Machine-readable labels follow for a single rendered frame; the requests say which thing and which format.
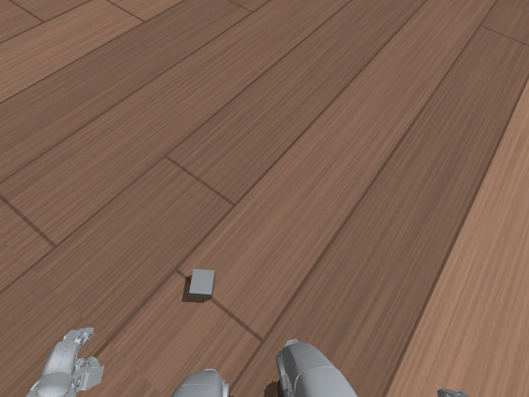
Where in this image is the small box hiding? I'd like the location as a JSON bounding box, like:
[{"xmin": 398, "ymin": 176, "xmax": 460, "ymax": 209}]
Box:
[{"xmin": 189, "ymin": 269, "xmax": 216, "ymax": 298}]

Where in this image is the left robot arm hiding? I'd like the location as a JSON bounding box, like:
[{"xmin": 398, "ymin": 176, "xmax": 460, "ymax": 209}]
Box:
[{"xmin": 26, "ymin": 371, "xmax": 77, "ymax": 397}]

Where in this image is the left robot hand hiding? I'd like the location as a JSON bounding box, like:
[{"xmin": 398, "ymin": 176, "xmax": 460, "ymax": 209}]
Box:
[{"xmin": 41, "ymin": 327, "xmax": 104, "ymax": 392}]

